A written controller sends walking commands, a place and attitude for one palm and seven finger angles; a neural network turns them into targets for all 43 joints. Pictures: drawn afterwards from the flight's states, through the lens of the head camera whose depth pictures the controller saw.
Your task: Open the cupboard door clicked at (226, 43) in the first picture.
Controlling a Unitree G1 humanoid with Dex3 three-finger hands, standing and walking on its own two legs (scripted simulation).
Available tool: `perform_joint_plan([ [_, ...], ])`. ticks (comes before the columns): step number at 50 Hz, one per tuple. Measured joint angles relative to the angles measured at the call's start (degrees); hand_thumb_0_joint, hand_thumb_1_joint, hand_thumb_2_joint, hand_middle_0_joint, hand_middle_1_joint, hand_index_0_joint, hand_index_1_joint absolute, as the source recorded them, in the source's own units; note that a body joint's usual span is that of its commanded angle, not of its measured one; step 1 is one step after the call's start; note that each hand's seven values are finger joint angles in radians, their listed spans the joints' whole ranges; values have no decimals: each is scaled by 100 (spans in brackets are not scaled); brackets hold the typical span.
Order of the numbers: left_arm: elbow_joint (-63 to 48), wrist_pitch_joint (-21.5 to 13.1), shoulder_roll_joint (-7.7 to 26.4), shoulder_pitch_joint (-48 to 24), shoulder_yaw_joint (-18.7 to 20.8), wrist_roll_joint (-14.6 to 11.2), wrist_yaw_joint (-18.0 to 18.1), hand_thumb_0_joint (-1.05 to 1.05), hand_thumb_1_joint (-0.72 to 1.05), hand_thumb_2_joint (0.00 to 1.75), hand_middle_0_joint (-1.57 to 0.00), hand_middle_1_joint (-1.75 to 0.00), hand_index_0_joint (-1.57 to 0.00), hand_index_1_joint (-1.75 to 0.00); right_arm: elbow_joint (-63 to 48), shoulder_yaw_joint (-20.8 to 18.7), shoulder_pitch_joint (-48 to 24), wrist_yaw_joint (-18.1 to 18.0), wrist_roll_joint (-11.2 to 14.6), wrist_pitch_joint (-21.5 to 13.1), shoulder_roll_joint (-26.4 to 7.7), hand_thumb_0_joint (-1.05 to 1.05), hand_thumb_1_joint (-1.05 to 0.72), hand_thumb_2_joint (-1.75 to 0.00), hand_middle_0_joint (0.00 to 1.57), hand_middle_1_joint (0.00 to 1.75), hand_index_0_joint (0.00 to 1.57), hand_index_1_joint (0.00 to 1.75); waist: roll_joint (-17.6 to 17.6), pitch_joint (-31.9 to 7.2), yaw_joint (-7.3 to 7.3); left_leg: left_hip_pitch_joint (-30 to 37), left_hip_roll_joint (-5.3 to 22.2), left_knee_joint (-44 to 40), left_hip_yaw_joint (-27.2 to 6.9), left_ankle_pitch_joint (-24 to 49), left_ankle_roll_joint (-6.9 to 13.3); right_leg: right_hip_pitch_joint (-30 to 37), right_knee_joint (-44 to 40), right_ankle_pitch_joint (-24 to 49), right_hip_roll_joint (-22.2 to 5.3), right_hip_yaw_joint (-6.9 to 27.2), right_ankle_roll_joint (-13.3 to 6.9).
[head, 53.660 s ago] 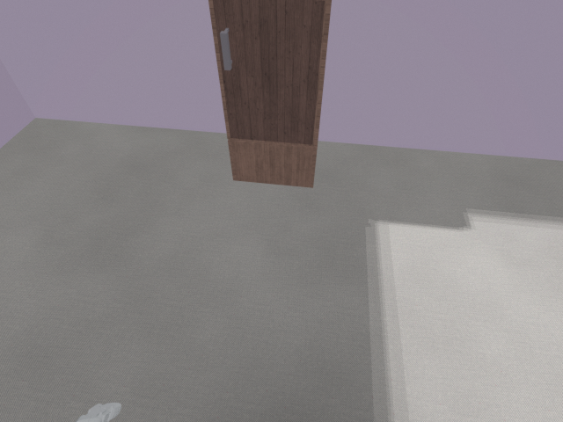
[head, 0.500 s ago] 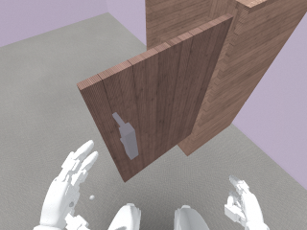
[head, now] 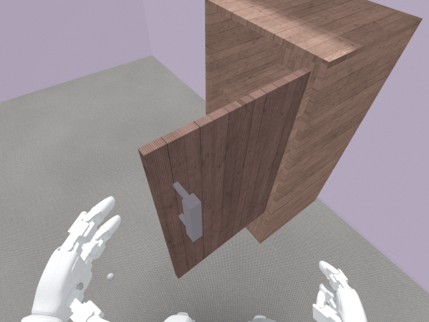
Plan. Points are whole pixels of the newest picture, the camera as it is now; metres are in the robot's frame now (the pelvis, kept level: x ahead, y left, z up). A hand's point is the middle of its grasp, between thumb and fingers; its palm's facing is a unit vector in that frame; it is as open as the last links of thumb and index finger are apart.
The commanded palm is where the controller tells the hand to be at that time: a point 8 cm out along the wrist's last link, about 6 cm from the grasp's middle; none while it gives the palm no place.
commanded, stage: draw the hand back to the body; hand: left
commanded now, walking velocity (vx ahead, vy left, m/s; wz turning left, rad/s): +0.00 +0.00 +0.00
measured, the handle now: (186, 211) +0.32 +0.08 +0.02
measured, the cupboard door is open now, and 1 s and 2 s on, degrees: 92 92 92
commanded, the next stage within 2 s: step back with the hand held close in 1.16 s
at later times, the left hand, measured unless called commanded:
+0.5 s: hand (37, 226) +0.21 +0.24 +0.17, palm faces +0.34 -0.86 -0.40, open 12.5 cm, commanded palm +0.16 +0.28 +0.20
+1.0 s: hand (12, 195) +0.22 +0.25 +0.23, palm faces +0.44 -0.81 -0.39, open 7.7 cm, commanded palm +0.17 +0.28 +0.25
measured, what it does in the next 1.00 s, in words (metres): rises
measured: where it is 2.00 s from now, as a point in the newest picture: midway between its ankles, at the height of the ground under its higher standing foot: outside the picture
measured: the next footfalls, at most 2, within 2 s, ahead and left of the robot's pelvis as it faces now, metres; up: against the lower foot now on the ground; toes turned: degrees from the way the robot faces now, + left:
none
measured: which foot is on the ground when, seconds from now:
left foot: down 0.00-1.00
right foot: down 0.00-1.00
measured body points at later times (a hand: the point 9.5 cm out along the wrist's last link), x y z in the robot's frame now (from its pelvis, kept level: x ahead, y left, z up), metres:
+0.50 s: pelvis +0.03 +0.01 +0.06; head +0.01 -0.01 +0.51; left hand +0.19 +0.28 +0.20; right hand +0.21 -0.20 -0.02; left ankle +0.01 +0.10 -0.66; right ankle +0.03 -0.11 -0.66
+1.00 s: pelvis +0.03 -0.01 +0.08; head +0.01 -0.04 +0.52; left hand +0.19 +0.29 +0.25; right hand +0.22 -0.24 -0.01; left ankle +0.01 +0.10 -0.66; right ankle +0.03 -0.11 -0.66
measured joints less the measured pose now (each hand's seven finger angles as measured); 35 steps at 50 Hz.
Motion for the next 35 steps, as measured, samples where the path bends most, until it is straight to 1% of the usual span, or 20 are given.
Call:
perform_joint_plan([
  [5,-258,-67,139,51,225,-146,-121,-1,-47,32,-16,-30,-15,-30,85,-45,-16,17,36,-172,-74,1,-90,-90,21,30,20,30,-7,33,26,328,12,-207,-24,27,17,364,-273,58,20,-17,22],
  [6,-342,48,207,39,240,42,53,-1,-46,32,-16,-30,-15,-30,97,-54,-12,-19,31,-160,-63,1,-90,-90,21,30,20,30,-28,28,71,419,14,-278,0,40,21,442,-335,74,23,9,26],
  [7,-448,243,276,47,232,261,331,-1,-44,33,-16,-30,-15,-30,106,-53,-13,-74,20,-117,-46,1,-90,-90,20,30,20,30,-44,27,107,537,13,-382,28,65,29,545,-422,99,22,38,34],
  [8,-546,448,314,82,224,436,607,-1,-42,34,-16,-30,-16,-30,114,-47,-20,-120,8,-74,-25,1,-90,-90,20,30,20,30,-46,22,122,661,9,-505,49,103,41,658,-532,136,19,62,53],
  [10,-671,792,286,188,202,704,1083,-1,-37,36,-16,-30,-16,-30,108,-31,-43,-181,-1,-2,13,1,-90,-90,20,30,20,30,-10,41,122,913,-3,-758,76,186,51,902,-774,216,11,94,68],
  [13,-769,1184,237,319,150,959,1544,-1,-29,40,-17,-30,-16,-30,115,12,-59,-234,-30,45,47,1,-90,-90,20,30,20,30,53,109,147,1265,-30,-1113,110,312,72,1244,-1110,334,-11,133,89],
  [17,-818,1444,308,302,155,1123,1858,-1,-16,45,-17,-30,-17,-30,260,111,-68,-276,-68,5,63,1,-90,-90,20,30,20,30,84,228,236,1705,-75,-1532,124,463,95,1674,-1490,458,-50,154,115],
  [20,-846,1515,368,145,242,1175,1982,-1,-6,49,-18,-30,-17,-30,423,181,-84,-283,-88,-78,57,1,-90,-90,20,30,20,30,107,325,300,2024,-104,-1814,112,564,99,1992,-1751,538,-75,148,123],
  [24,-848,1491,390,-118,446,1185,2047,0,7,55,-18,-30,-18,-30,638,231,-149,-255,-113,-186,59,1,-90,-90,21,30,20,30,132,451,344,2433,-127,-2191,117,702,94,2382,-2081,648,-94,159,125],
  [30,-801,1400,463,-357,824,1128,1998,0,28,64,-19,-30,-19,-30,899,217,-291,-193,-146,-256,74,1,-90,-90,21,30,20,30,103,615,361,2979,-110,-2746,157,913,62,2869,-2546,827,-73,208,98],
  [35,-783,1342,535,-487,1115,1077,1949,0,45,72,-20,-30,-19,-30,1049,144,-391,-154,-164,-287,22,1,-90,-90,21,30,20,30,84,732,387,3319,-69,-3110,163,1065,22,3193,-2890,976,-28,219,60],
])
